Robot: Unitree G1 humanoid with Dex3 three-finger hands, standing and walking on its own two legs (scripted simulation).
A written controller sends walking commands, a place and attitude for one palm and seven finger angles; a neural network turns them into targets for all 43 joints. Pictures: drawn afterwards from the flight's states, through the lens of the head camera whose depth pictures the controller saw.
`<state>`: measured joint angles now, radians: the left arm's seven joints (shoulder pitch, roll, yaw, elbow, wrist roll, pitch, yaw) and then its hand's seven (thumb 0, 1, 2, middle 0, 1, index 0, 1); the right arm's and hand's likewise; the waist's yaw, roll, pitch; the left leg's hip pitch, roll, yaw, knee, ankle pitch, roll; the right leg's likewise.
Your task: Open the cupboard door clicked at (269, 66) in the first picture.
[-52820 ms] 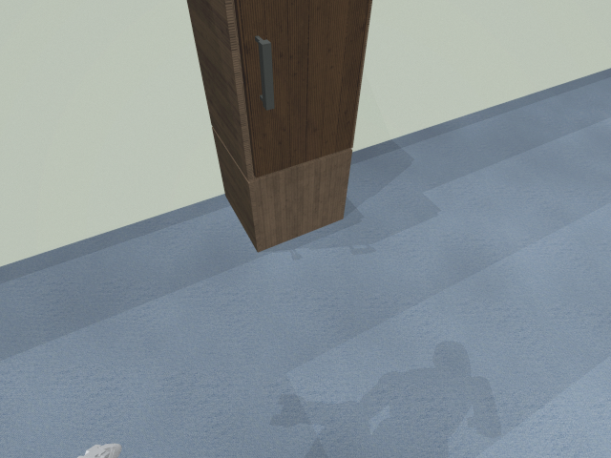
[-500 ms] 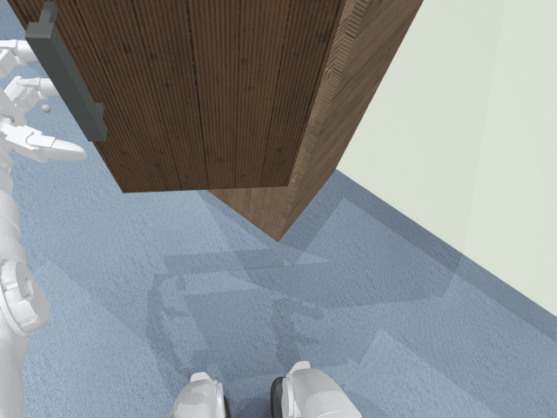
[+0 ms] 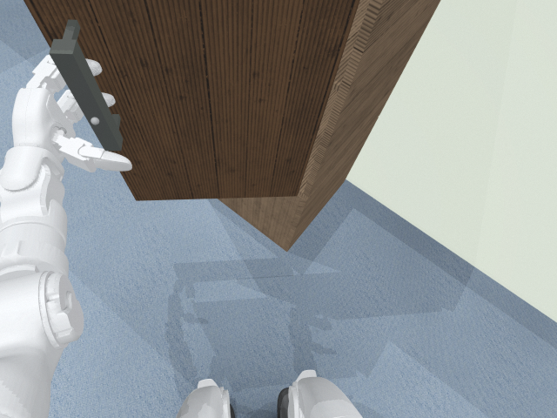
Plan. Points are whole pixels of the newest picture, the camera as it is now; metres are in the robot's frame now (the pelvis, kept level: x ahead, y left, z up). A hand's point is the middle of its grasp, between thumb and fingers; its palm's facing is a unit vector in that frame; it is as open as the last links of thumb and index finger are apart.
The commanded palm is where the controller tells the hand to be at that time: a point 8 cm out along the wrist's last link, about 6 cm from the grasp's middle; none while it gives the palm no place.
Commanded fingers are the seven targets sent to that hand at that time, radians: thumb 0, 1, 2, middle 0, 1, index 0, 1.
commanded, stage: slide the fingers in behind the handle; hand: left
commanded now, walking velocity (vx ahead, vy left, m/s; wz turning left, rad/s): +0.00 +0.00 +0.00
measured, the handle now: (95, 92) +0.55 +0.22 +0.08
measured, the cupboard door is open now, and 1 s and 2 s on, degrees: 43 43 62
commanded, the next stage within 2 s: close the thumb around the handle in 0.52 s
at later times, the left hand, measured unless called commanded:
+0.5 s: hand (99, 125) +0.49 +0.21 +0.08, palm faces +0.02 -1.00 -0.01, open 14.0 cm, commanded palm +0.48 +0.25 +0.08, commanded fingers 0.00 -0.50 0.30 -0.30 -1.20 -0.30 -1.20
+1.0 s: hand (99, 124) +0.49 +0.21 +0.08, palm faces +0.02 -1.00 +0.00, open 9.9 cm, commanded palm +0.47 +0.25 +0.08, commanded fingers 0.00 0.62 0.78 -0.38 -1.32 -0.38 -1.32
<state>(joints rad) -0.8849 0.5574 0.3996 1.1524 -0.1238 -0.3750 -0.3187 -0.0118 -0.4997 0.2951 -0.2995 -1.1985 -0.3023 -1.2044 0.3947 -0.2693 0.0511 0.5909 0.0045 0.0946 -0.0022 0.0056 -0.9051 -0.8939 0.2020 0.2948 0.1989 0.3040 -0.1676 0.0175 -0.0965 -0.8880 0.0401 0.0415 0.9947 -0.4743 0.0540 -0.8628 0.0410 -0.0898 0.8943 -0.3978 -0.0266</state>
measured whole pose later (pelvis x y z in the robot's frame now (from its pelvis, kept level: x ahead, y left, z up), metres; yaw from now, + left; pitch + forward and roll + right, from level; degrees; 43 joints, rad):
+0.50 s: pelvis -0.01 +0.00 +0.00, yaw +0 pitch +20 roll -3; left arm -0.89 0.56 0.40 1.19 -0.12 -0.39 -0.29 -0.01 -0.50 0.30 -0.30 -1.20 -0.30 -1.20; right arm 0.42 -0.28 0.05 0.61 0.01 0.08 -0.01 0.01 -0.91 -0.89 0.20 0.29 0.20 0.30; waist -0.17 0.02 -0.09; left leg -0.88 0.04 0.04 0.99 -0.46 0.05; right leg -0.86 0.04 -0.09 0.90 -0.39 -0.03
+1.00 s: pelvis -0.01 +0.00 +0.00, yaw +0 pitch +20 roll -3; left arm -0.89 0.56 0.40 1.18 -0.12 -0.39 -0.30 -0.01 0.10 0.55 -0.32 -1.25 -0.34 -1.27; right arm 0.40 -0.27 0.05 0.60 0.01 0.08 -0.01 0.01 -0.91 -0.89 0.20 0.29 0.20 0.30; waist -0.17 0.02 -0.09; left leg -0.89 0.04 0.04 1.00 -0.46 0.05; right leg -0.87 0.04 -0.09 0.91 -0.39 -0.03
